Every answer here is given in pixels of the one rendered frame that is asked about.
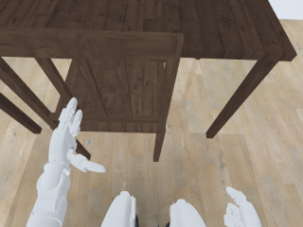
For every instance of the robot right hand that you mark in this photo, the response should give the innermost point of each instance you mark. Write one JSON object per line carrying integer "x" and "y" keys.
{"x": 243, "y": 216}

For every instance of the chair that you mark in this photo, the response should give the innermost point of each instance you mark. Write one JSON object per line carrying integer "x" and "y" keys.
{"x": 123, "y": 81}

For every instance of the table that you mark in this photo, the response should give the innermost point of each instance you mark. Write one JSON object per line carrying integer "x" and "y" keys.
{"x": 213, "y": 29}

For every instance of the robot left forearm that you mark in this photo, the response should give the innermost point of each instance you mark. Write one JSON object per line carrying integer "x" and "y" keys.
{"x": 50, "y": 206}

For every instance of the right robot thigh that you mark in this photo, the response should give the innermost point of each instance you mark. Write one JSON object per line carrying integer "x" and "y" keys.
{"x": 183, "y": 214}

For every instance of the robot left shin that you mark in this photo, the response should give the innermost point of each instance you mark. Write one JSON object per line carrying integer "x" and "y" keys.
{"x": 132, "y": 223}

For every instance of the robot left hand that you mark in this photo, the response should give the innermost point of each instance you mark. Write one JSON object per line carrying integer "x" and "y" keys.
{"x": 63, "y": 138}

